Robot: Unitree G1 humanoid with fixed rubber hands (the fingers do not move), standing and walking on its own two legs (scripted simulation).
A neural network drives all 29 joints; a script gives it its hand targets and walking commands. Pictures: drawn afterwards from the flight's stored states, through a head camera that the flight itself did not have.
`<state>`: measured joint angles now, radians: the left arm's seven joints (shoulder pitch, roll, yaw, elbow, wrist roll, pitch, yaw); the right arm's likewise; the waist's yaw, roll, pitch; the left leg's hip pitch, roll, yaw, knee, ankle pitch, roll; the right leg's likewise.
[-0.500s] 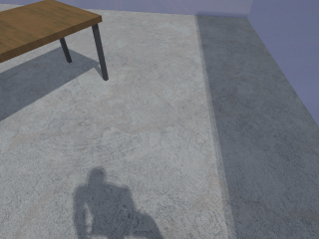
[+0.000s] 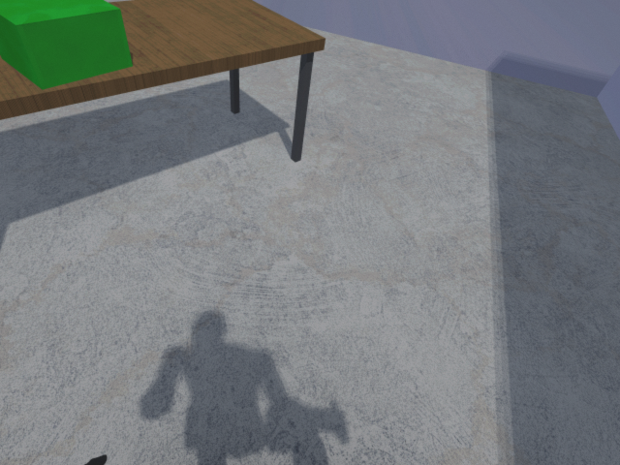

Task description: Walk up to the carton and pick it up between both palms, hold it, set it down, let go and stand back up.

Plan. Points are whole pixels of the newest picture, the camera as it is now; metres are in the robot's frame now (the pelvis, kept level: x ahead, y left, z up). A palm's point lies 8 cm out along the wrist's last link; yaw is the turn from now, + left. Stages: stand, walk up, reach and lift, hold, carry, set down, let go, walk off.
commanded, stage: walk up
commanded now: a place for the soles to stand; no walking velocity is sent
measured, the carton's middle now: (59, 34) +1.26 +0.74 -0.01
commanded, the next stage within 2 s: none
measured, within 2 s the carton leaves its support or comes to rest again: neither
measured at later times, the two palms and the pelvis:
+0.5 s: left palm (6, 459) +0.15 +0.34 -0.05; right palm (398, 316) +0.38 -0.17 -0.07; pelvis +0.20 +0.06 +0.03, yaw +16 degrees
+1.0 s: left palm (2, 276) +0.41 +0.48 -0.06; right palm (325, 246) +0.53 -0.05 -0.07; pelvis +0.39 +0.20 +0.03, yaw +27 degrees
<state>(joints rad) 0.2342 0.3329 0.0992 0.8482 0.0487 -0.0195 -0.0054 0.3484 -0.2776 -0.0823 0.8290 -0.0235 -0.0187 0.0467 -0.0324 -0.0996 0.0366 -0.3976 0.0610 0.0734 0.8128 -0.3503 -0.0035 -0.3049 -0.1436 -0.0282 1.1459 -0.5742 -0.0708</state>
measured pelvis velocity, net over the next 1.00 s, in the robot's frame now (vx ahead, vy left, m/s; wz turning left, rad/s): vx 0.39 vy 0.20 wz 0.46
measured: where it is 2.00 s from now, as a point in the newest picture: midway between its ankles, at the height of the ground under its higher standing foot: (162, 318)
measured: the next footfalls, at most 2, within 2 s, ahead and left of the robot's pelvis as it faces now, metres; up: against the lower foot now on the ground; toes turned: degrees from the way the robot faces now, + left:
right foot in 0.28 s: +0.26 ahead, -0.08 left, +0.00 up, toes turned +5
left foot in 0.68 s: +0.39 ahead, +0.31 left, +0.00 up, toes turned +25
